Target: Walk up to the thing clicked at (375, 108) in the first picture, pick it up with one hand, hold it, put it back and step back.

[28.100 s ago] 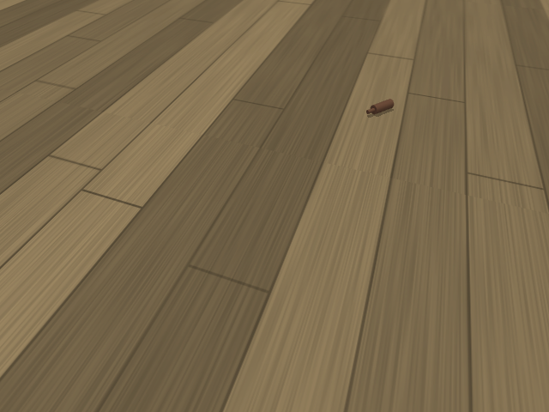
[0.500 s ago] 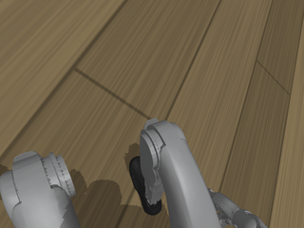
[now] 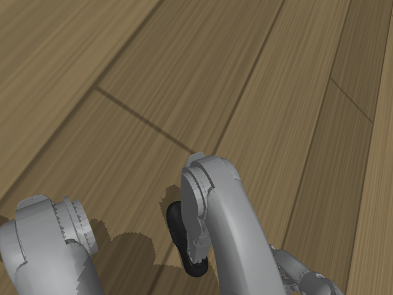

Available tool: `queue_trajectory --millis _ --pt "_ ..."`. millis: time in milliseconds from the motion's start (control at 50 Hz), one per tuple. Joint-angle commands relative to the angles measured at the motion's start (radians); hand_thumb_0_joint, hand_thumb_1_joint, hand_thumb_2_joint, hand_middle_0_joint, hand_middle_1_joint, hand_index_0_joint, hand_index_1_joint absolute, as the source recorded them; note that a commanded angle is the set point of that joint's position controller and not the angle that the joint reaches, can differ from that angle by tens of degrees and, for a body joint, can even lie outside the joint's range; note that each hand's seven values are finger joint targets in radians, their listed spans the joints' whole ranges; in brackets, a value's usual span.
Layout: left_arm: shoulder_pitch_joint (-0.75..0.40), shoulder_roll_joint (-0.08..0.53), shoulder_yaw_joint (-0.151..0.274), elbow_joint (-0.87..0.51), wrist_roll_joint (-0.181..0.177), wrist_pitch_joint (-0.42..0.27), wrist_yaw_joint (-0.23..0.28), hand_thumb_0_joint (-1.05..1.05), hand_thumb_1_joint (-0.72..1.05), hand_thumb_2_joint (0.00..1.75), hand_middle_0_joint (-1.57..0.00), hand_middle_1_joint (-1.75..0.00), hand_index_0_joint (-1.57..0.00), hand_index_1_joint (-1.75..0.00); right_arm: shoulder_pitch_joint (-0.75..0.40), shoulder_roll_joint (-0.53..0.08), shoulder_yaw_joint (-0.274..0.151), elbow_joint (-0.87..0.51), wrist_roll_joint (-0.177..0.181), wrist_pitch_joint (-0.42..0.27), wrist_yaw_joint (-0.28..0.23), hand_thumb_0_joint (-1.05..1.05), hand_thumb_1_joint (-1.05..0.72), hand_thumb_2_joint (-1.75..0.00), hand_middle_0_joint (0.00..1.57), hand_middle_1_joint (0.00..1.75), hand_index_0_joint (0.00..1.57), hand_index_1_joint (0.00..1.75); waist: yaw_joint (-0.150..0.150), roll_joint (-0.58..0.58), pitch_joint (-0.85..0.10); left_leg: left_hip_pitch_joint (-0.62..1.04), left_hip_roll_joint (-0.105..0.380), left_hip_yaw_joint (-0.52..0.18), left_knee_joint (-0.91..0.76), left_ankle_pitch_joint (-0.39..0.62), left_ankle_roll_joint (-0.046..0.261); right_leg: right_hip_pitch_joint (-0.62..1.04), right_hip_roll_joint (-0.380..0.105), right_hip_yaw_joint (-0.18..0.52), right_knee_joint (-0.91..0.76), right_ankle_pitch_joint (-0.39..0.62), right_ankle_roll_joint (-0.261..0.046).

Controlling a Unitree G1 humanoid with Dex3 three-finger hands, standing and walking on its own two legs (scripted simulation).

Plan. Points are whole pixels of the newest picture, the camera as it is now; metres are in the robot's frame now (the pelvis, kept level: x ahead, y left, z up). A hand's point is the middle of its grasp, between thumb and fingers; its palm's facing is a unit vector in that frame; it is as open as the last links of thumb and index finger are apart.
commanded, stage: close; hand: left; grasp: from above
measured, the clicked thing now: out of the picture +0.41 +0.39 -0.26
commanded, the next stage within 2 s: settle in 1.00 s
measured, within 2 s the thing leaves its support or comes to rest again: leaves its support in 1.32 s
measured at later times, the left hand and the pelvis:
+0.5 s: hand out of the picture +0.40 +0.36 -0.25, palm faces -0.45 -0.16 -0.88, open 9.0 cm; pelvis +0.00 +0.00 +0.00, yaw +0 degrees
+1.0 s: hand out of the picture +0.40 +0.36 -0.24, palm faces -0.46 -0.16 -0.87, open 8.8 cm; pelvis +0.00 +0.00 +0.00, yaw +0 degrees
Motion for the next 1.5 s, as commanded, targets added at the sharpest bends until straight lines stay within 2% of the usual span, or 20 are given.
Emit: queue_trajectory --millis 0,40,140,320,520,580,720,780,800,900,1080,1100,1160,1200,1300,1320,1340,1380,1400,1480 --pt "-0.235 0.25 0.014 -0.101 -0.009 -0.006 0.058 0.0 -0.03 0.69 -0.43 -0.76 -0.44 -0.74 0.144 -0.336 -0.097 -0.006 0.001 -0.005 -0.011 0.0 -0.89 -0.9 0.2 0.3 0.2 0.3 -0.028 0.536 -0.618 0.502 0.027 0.143 -0.278 0.23 0.028 0.281 0.03 -0.153 -0.18 0.278 -0.091" --pt "-0.252 0.245 0.008 -0.126 -0.01 -0.005 0.065 0.0 -0.02 0.68 -0.44 -0.75 -0.46 -0.73 0.139 -0.33 -0.096 -0.006 0.001 -0.002 -0.013 0.0 -0.89 -0.9 0.2 0.3 0.2 0.3 -0.016 0.552 -0.647 0.509 0.028 0.144 -0.286 0.236 0.025 0.295 0.033 -0.147 -0.186 0.282 -0.095" --pt "-0.219 0.231 -0.006 -0.034 0.003 0.017 0.056 0.0 0.08 0.63 -0.49 -0.74 -0.52 -0.71 0.139 -0.335 -0.093 -0.003 -0.003 -0.01 -0.009 0.0 -0.89 -0.9 0.2 0.3 0.2 0.3 -0.036 0.526 -0.569 0.484 0.027 0.135 -0.279 0.206 0.026 0.251 0.028 -0.154 -0.169 0.26 -0.091" --pt "-0.249 0.253 0.007 -0.095 -0.017 0.005 0.045 0.0 0.18 0.51 -0.58 -0.65 -0.61 -0.61 0.142 -0.327 -0.086 -0.002 -0.001 -0.018 -0.007 0.0 -0.89 -0.9 0.2 0.3 0.2 0.3 -0.03 0.547 -0.633 0.508 0.03 0.137 -0.27 0.253 0.025 0.291 0.027 -0.149 -0.173 0.297 -0.088" --pt "-0.214 0.226 -0.01 -0.073 -0.019 0.002 0.031 0.0 0.34 0.52 -0.71 -0.62 -0.74 -0.59 0.145 -0.337 -0.092 -0.007 -0.006 -0.017 -0.004 0.0 -0.89 -0.9 0.2 0.3 0.2 0.3 -0.031 0.554 -0.594 0.506 0.029 0.136 -0.276 0.234 0.022 0.275 0.028 -0.154 -0.17 0.279 -0.091" --pt "-0.243 0.26 0.022 -0.126 -0.031 -0.006 0.036 0.0 0.41 0.53 -0.77 -0.61 -0.79 -0.58 0.146 -0.341 -0.094 -0.009 -0.002 -0.013 -0.005 0.0 -0.89 -0.9 0.2 0.3 0.2 0.3 -0.021 0.547 -0.625 0.51 0.027 0.135 -0.282 0.242 0.023 0.288 0.024 -0.158 -0.171 0.284 -0.089" --pt "-0.217 0.254 0.01 -0.083 -0.013 -0.003 0.036 0.0 0.47 0.53 -0.82 -0.57 -0.84 -0.55 0.141 -0.337 -0.094 -0.011 0.003 -0.012 -0.009 0.0 -0.89 -0.9 0.2 0.3 0.2 0.3 -0.026 0.528 -0.595 0.487 0.028 0.141 -0.267 0.221 0.027 0.271 0.026 -0.15 -0.169 0.268 -0.09" --pt "-0.275 0.256 0.009 -0.172 -0.023 -0.009 0.046 0.0 0.5 0.5 -0.85 -0.53 -0.87 -0.51 0.147 -0.33 -0.093 -0.013 0.003 -0.011 -0.01 0.0 -0.89 -0.9 0.2 0.3 0.2 0.3 -0.015 0.542 -0.651 0.504 0.026 0.144 -0.275 0.245 0.027 0.293 0.028 -0.148 -0.18 0.291 -0.091" --pt "-0.221 0.263 0.029 -0.122 -0.02 -0.002 0.05 0.0 0.52 0.51 -0.86 -0.55 -0.89 -0.53 0.141 -0.332 -0.095 -0.011 0.001 -0.008 -0.012 0.0 -0.89 -0.9 0.2 0.3 0.2 0.3 -0.005 0.553 -0.661 0.516 0.028 0.142 -0.283 0.247 0.025 0.307 0.03 -0.146 -0.181 0.288 -0.095" --pt "-0.224 0.258 0.02 -0.076 -0.013 0.011 0.04 0.0 0.6 0.54 -0.92 -0.55 -0.94 -0.53 0.151 -0.33 -0.099 -0.001 0.004 -0.009 -0.011 0.0 -0.89 -0.9 0.2 0.3 0.2 0.3 -0.02 0.538 -0.603 0.481 0.027 0.146 -0.27 0.226 0.027 0.276 0.025 -0.141 -0.171 0.273 -0.093" --pt "-0.217 0.257 0.023 -0.097 -0.027 0.002 0.029 0.0 0.69 0.54 -1.0 -0.53 -1.01 -0.51 0.157 -0.343 -0.105 -0.004 0.006 -0.008 -0.016 0.0 -0.89 -0.9 0.2 0.3 0.2 0.3 -0.023 0.526 -0.636 0.503 0.026 0.144 -0.275 0.256 0.028 0.302 0.026 -0.146 -0.184 0.295 -0.089" --pt "-0.202 0.259 0.03 -0.075 -0.024 0.003 0.03 0.0 0.61 0.55 -0.98 -0.57 -1.0 -0.54 0.156 -0.333 -0.1 -0.002 0.005 -0.005 -0.017 0.0 -0.91 -0.9 0.2 0.3 0.2 0.3 -0.018 0.529 -0.627 0.499 0.029 0.143 -0.274 0.252 0.027 0.297 0.027 -0.145 -0.18 0.292 -0.091" --pt "-0.233 0.241 0.002 -0.106 -0.026 0.008 0.017 0.0 0.64 0.54 -1.01 -0.55 -1.03 -0.52 0.157 -0.338 -0.101 -0.011 0.001 -0.007 -0.015 0.0 -0.91 -0.9 0.2 0.3 0.2 0.3 -0.029 0.528 -0.615 0.49 0.024 0.151 -0.269 0.232 0.031 0.289 0.025 -0.143 -0.183 0.284 -0.088" --pt "-0.238 0.293 0.034 -0.144 -0.032 0.01 0.015 0.0 0.64 0.57 -1.03 -0.54 -1.04 -0.52 0.147 -0.337 -0.106 -0.008 0.01 -0.005 -0.02 0.0 -0.91 -0.9 0.2 0.3 0.2 0.3 0.0 0.568 -0.661 0.509 0.026 0.154 -0.275 0.234 0.028 0.298 0.026 -0.134 -0.187 0.277 -0.093" --pt "-0.199 0.245 0.023 -0.218 -0.037 0.014 -0.008 0.0 0.65 0.55 -1.02 -0.53 -1.05 -0.51 0.152 -0.321 -0.122 -0.017 0.019 0.007 -0.018 0.0 -0.91 -0.9 0.2 0.3 0.2 0.3 0.024 0.603 -0.707 0.536 0.021 0.158 -0.299 0.279 0.02 0.302 0.024 -0.137 -0.175 0.307 -0.101" --pt "-0.208 0.239 0.028 -0.214 -0.04 0.016 -0.011 0.0 0.66 0.54 -1.02 -0.52 -1.05 -0.5 0.162 -0.321 -0.128 -0.011 0.017 0.007 -0.015 0.0 -0.91 -0.9 0.2 0.3 0.2 0.3 0.012 0.581 -0.696 0.522 0.02 0.16 -0.288 0.28 0.022 0.294 0.021 -0.141 -0.175 0.316 -0.096" --pt "-0.178 0.269 0.065 -0.217 -0.041 0.022 -0.011 0.0 0.66 0.56 -1.02 -0.53 -1.05 -0.52 0.169 -0.325 -0.138 -0.008 0.023 0.014 -0.017 0.0 -0.91 -0.9 0.2 0.3 0.2 0.3 0.032 0.584 -0.728 0.529 0.022 0.159 -0.298 0.281 0.023 0.311 0.023 -0.131 -0.186 0.31 -0.098" --pt "-0.224 0.222 0.035 -0.324 -0.054 0.023 -0.025 0.0 0.66 0.55 -1.04 -0.52 -1.05 -0.5 0.166 -0.301 -0.145 -0.008 0.037 0.019 -0.015 0.0 -0.91 -0.9 0.2 0.3 0.2 0.3 0.049 0.636 -0.759 0.561 0.015 0.168 -0.311 0.305 0.018 0.294 0.016 -0.125 -0.181 0.326 -0.104" --pt "-0.224 0.212 0.028 -0.299 -0.054 0.03 -0.034 0.0 0.68 0.56 -1.05 -0.52 -1.07 -0.51 0.17 -0.301 -0.154 -0.008 0.04 0.019 -0.013 0.0 -0.91 -0.9 0.2 0.3 0.2 0.3 0.037 0.622 -0.734 0.553 0.016 0.166 -0.313 0.286 0.018 0.262 0.014 -0.131 -0.179 0.311 -0.104" --pt "-0.259 0.189 0.029 -0.413 -0.068 0.043 -0.077 0.0 0.73 0.58 -1.09 -0.52 -1.11 -0.51 0.195 -0.293 -0.192 -0.005 0.069 0.03 -0.011 0.0 -0.91 -0.9 0.2 0.3 0.2 0.3 0.06 0.627 -0.787 0.561 0.009 0.179 -0.329 0.283 0.021 0.263 0.008 -0.111 -0.2 0.302 -0.107"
